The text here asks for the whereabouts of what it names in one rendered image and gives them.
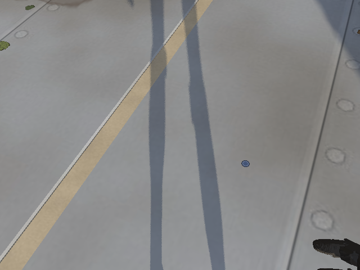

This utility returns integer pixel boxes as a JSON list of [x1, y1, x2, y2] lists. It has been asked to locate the robot right hand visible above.
[[313, 238, 360, 270]]

